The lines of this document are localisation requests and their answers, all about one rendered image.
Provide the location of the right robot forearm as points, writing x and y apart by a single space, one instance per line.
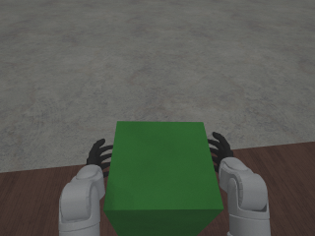
247 199

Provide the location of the right robot hand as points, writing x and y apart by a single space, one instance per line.
223 150

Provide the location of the left robot forearm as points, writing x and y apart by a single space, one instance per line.
79 205

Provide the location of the carton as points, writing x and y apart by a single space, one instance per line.
161 180

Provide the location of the left robot hand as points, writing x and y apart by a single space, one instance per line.
95 157

